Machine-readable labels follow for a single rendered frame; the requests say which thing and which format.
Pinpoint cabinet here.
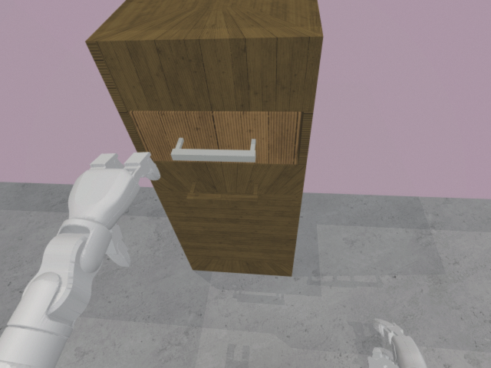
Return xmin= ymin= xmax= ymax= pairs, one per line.
xmin=85 ymin=0 xmax=323 ymax=277

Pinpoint left robot forearm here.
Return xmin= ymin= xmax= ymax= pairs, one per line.
xmin=0 ymin=218 xmax=112 ymax=368

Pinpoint robot left hand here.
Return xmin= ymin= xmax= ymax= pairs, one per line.
xmin=68 ymin=152 xmax=160 ymax=267

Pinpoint handle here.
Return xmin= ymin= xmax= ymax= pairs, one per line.
xmin=170 ymin=138 xmax=256 ymax=163
xmin=186 ymin=193 xmax=258 ymax=205

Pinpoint robot right hand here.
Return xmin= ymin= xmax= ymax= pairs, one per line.
xmin=368 ymin=318 xmax=427 ymax=368

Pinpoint drawer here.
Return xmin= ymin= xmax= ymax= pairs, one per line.
xmin=129 ymin=110 xmax=302 ymax=165

